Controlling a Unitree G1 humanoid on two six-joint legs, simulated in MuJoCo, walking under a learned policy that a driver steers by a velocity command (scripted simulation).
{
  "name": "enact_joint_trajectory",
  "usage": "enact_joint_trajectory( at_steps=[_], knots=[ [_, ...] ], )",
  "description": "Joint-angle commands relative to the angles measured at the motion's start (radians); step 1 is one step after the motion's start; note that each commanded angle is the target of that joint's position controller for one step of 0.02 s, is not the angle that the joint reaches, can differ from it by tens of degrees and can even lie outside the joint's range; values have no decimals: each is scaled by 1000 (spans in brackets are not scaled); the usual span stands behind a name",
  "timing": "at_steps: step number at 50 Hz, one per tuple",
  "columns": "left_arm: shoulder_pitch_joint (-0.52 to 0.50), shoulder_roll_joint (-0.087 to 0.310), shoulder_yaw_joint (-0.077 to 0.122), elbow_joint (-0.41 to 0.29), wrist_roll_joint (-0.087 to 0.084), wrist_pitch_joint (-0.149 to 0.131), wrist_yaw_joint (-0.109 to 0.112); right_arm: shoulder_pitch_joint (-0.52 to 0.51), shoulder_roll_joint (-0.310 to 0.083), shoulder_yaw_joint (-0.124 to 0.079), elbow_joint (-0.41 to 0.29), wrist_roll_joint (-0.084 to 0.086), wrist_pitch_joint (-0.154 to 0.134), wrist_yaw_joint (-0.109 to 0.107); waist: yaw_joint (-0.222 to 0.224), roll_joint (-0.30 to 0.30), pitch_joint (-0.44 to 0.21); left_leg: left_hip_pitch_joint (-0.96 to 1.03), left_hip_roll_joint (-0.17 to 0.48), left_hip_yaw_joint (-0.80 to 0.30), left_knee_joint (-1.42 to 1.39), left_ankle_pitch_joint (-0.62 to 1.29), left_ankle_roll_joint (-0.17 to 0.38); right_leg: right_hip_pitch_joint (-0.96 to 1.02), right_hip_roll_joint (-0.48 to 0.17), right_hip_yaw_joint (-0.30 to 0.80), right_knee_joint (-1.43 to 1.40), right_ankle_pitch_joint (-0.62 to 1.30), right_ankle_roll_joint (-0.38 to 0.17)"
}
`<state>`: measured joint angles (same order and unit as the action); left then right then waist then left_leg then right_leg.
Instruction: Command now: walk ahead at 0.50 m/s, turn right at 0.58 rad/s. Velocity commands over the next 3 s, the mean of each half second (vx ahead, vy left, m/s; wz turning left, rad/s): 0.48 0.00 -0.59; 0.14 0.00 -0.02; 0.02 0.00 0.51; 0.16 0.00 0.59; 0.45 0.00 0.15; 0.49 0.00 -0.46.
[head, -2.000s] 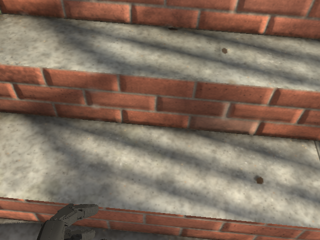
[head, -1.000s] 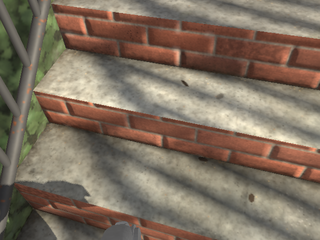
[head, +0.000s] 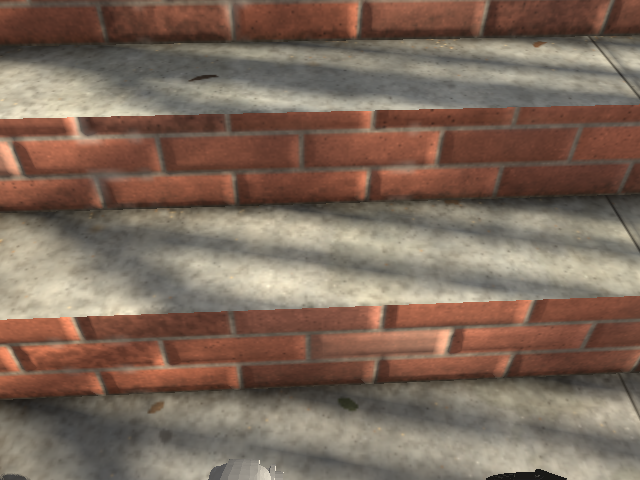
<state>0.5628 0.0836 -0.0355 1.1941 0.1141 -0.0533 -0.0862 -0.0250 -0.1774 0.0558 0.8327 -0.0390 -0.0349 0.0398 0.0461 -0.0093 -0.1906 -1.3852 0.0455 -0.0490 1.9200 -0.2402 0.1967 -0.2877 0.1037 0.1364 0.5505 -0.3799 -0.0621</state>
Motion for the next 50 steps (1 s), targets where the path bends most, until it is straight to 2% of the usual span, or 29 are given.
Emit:
enact_joint_trajectory(
  at_steps=[1,3,4,5,6,7,8,9,10,11,13,18,23,25,26,27,29,31,32,33,34,35,36,37,38,41,43,46,50],
  knots=[
    [-159,229,40,-119,-68,-18,-35,-326,-37,6,-207,-3,34,-10,-82,-123,53,717,-31,157,-436,-227,-113,-567,-196,216,-493,486,-250],
    [-270,329,66,-184,-115,-78,-44,-77,-94,-29,-140,6,46,5,-210,-144,32,764,-106,199,-561,0,-156,-225,-313,189,-287,1608,-261],
    [-264,355,91,-202,-149,-102,-40,-2,-171,-61,-115,15,45,-4,-215,-135,-33,765,-164,212,-819,-77,-146,-2,-296,159,-149,1848,-246],
    [-213,266,87,-168,-99,-107,-52,202,-201,-84,-53,-4,47,-21,-228,-46,-173,1004,-102,23,-921,121,-55,-15,-247,145,163,1907,-202],
    [-55,88,48,-124,-21,-101,-71,400,-219,-92,7,-11,50,-32,-201,191,-409,1375,94,-442,-1138,159,164,-286,-147,146,467,1358,-162],
    [-58,79,63,-49,-34,-58,-97,455,-240,-99,15,-50,57,-20,-268,380,-172,1257,279,-956,-1533,-466,261,-641,32,164,1077,387,-107],
    [-138,122,74,-72,-86,-47,-91,383,-228,-101,57,-27,17,-24,-211,282,59,1103,256,-898,-1541,-814,155,-866,-22,155,1358,458,-141],
    [-190,130,85,-74,-106,-43,-66,296,-165,-92,94,6,-1,-7,-138,215,154,968,247,-719,-1490,-705,119,-907,-46,121,1418,488,-161],
    [-263,147,91,-110,-100,-41,-39,244,-18,-56,137,3,-8,2,-98,8,99,954,247,-547,-1476,-514,96,-893,-49,125,1456,456,-204],
    [-300,115,79,-135,-93,-34,-26,209,86,-28,171,17,-16,-2,-62,-40,84,942,242,-428,-1468,-368,66,-886,-67,130,1457,455,-218],
    [-314,11,44,-169,-92,-7,-15,122,133,-19,192,19,-33,-19,9,-11,112,938,169,-190,-1513,-194,1,-946,-90,105,1432,349,-225],
    [-493,68,15,-258,-117,12,-38,274,46,-37,248,-77,-43,-6,-39,58,125,995,197,56,-1696,-50,22,-1073,-130,-51,1637,291,-224],
    [-688,46,-37,-406,-128,31,26,482,60,-6,363,-133,-57,-2,-57,15,157,1348,242,122,-1755,145,5,-1404,-182,-27,1523,257,-280],
    [-810,86,-34,-480,-105,69,34,548,49,-4,375,-125,-64,10,-78,22,97,1321,219,210,-1803,236,-10,-1255,-253,-132,1246,339,-240],
    [-880,72,-38,-500,-74,99,10,496,20,-13,331,-98,-67,19,-64,57,97,1179,197,286,-1866,324,16,-1041,-262,-265,1110,267,-224],
    [-986,56,-53,-541,-81,134,-5,502,-12,-25,342,-68,-68,42,-70,76,129,1074,231,290,-1923,433,22,-880,-246,-266,987,19,-196],
    [-856,37,-42,-516,-92,139,-30,560,-133,-49,315,-22,-112,34,-4,166,63,1179,275,324,-1779,1391,28,-616,-150,-359,922,135,-143],
    [-673,86,-20,-449,-106,103,-16,537,-204,-78,284,13,-128,37,54,229,15,1415,273,299,-1635,1672,-22,-451,-53,-357,541,151,-130],
    [-535,161,9,-399,-107,93,10,540,-192,-84,289,-9,-126,62,88,210,-93,1341,245,252,-1481,1667,-54,-156,-58,-261,461,325,-171],
    [-372,213,4,-354,-149,95,22,655,-129,-69,272,-51,-119,107,69,56,-317,1011,186,155,-1207,1351,-80,228,-214,95,443,521,-266],
    [-131,267,36,-291,-49,111,44,531,-103,-84,249,-18,-97,125,183,-92,-318,796,30,94,-943,296,-134,361,-371,436,66,475,-310],
    [-42,369,103,-229,-22,84,33,558,-91,-117,283,26,-69,128,176,-131,-246,701,-28,-92,-363,155,-136,181,-462,625,-125,270,-320],
    [-377,267,89,-277,-102,33,91,466,4,-110,175,87,-64,13,18,-23,-185,811,-10,-12,-105,20,-197,55,-440,421,-101,316,-288],
    [-443,246,92,-257,-101,6,112,429,31,-101,116,71,-45,-48,-29,10,-69,735,26,-14,-84,46,-190,-79,-421,283,-64,158,-223],
    [-417,219,70,-233,-58,0,70,457,27,-100,259,30,-53,36,21,-70,82,569,-7,-204,22,123,-124,-204,-400,302,-124,-100,-190],
    [-512,80,35,-217,-33,-4,36,435,63,-88,272,25,-49,55,-94,107,101,527,-9,-190,-113,217,-35,-307,-332,32,-135,85,-130],
    [-611,60,26,-292,-47,-6,30,455,28,-94,302,25,-34,72,-129,48,39,525,2,-171,-59,173,-99,-279,-321,-85,-157,179,-125],
    [-830,169,47,-445,-51,-27,23,525,-44,-118,320,22,-35,96,-237,-13,34,925,-2,-1,-177,127,-193,-498,-243,-359,-279,332,-75],
    [-694,261,86,-455,-76,-56,60,337,-68,-121,206,-1,-51,79,-104,-57,95,921,40,14,-783,-82,-309,-127,-330,-292,-237,207,-98]
  ],
)
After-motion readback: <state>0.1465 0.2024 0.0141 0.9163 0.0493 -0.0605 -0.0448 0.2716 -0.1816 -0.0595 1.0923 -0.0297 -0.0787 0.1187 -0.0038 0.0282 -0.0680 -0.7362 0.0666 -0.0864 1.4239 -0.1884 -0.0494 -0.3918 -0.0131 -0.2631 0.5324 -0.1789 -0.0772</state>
